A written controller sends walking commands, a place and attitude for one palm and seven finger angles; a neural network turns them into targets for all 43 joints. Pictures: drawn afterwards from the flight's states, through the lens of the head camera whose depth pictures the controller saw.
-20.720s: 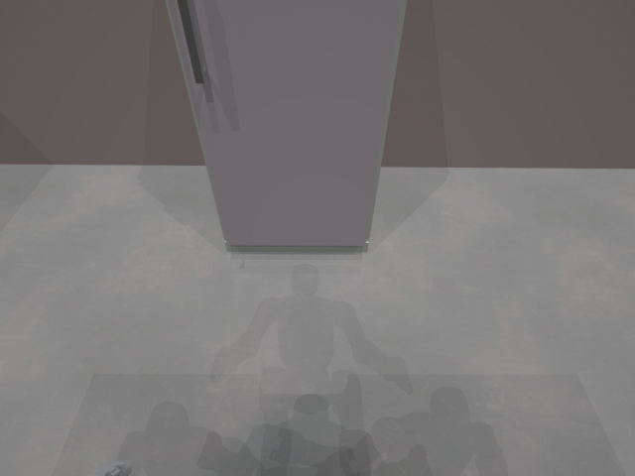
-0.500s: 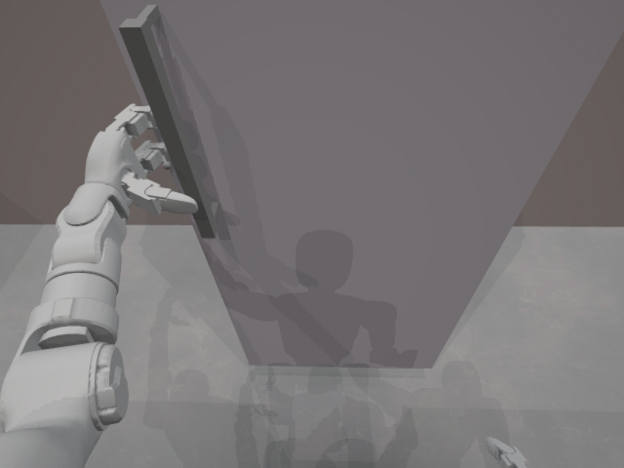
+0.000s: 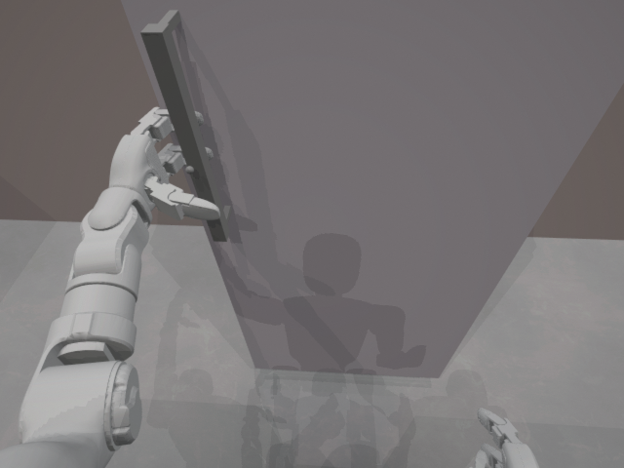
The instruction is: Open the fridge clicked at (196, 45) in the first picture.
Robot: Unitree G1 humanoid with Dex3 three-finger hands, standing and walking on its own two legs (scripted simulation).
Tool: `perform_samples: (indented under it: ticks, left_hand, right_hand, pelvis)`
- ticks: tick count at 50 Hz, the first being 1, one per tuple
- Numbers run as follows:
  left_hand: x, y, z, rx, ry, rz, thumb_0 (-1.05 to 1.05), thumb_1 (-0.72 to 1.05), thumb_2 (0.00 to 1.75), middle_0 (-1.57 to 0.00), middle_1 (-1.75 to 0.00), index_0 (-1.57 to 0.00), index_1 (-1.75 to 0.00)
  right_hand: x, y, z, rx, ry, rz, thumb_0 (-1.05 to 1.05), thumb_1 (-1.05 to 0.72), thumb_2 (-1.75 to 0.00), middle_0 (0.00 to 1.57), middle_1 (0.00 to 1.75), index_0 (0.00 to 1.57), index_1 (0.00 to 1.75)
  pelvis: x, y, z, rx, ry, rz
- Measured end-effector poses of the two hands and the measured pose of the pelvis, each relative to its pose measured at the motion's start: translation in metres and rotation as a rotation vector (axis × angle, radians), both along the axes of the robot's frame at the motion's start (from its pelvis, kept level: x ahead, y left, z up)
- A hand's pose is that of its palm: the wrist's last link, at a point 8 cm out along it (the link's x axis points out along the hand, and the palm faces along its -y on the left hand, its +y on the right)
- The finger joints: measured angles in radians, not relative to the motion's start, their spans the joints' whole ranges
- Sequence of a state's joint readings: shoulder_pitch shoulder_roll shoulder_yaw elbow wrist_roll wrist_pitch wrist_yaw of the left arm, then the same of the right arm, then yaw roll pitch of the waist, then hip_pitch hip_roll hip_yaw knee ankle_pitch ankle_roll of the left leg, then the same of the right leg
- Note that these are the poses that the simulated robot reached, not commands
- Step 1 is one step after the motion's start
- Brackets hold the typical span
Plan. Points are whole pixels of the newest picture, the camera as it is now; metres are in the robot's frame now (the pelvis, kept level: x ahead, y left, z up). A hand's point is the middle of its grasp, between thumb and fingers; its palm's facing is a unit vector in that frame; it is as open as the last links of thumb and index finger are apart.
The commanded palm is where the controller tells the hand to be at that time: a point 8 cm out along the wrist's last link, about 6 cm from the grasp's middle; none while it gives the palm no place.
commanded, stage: slide the fingers in behind the handle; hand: left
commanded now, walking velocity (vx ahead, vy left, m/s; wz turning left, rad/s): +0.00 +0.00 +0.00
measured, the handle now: (201, 147) +0.47 +0.17 +0.18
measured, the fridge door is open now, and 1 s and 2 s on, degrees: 0 0 0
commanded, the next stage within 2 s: grip the handle and tug to test in 1.08 s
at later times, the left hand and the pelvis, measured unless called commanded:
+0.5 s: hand (209, 173) +0.42 +0.15 +0.17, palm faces -0.01 -1.00 -0.02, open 14.0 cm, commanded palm +0.39 +0.20 +0.17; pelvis +0.00 +0.00 +0.00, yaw +0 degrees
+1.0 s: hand (209, 175) +0.41 +0.15 +0.18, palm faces +0.00 -1.00 -0.01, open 14.0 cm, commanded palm +0.39 +0.20 +0.17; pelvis -0.01 +0.00 +0.00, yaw +0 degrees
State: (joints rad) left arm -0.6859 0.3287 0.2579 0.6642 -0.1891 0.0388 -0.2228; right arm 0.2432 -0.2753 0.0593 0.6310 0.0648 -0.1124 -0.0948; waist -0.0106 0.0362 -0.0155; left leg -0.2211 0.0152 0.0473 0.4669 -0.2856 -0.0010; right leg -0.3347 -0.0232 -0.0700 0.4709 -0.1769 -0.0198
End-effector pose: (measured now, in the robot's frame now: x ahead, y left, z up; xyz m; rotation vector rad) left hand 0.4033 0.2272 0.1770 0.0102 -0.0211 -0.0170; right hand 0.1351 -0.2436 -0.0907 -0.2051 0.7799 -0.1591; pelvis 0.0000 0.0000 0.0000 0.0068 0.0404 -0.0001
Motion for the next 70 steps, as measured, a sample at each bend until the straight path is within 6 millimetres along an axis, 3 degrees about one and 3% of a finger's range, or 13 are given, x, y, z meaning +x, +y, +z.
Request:
perform_samples:
  ticks: [11,29,62,70]
  left_hand:
    - [-0.001,-0.010,-0.007,0.002,0.022,0.001,-0.01,-0.50,0.30,-0.30,-1.20,-0.30,-1.20]
    - [-0.005,-0.030,0.000,-0.004,0.004,-0.001,-0.01,-0.50,0.30,-0.30,-1.20,-0.30,-1.20]
    - [-0.009,-0.027,-0.001,0.007,0.019,0.009,-0.01,-0.50,0.31,-0.30,-1.20,-0.30,-1.20]
    - [-0.005,-0.025,-0.002,-0.004,0.014,0.009,-0.01,-0.32,0.38,-0.32,-1.23,-0.32,-1.23]
  right_hand:
    - [0.003,0.004,-0.003,0.023,0.017,-0.006,0.01,-0.90,-0.90,0.20,0.29,0.21,0.30]
    - [0.004,0.006,-0.003,0.023,0.016,0.001,0.01,-0.90,-0.90,0.20,0.29,0.21,0.30]
    - [-0.014,0.001,-0.004,0.012,0.028,-0.012,0.01,-0.90,-0.90,0.20,0.29,0.21,0.30]
    - [-0.018,-0.001,-0.004,0.011,0.038,-0.022,0.01,-0.90,-0.90,0.20,0.29,0.21,0.30]
  pelvis:
    - [0.007,0.002,0.000,-0.001,-0.005,-0.006]
    - [0.004,0.001,0.001,0.000,-0.021,-0.005]
    - [-0.008,-0.002,0.001,0.003,-0.028,-0.003]
    - [-0.006,-0.001,0.001,0.003,-0.021,-0.008]
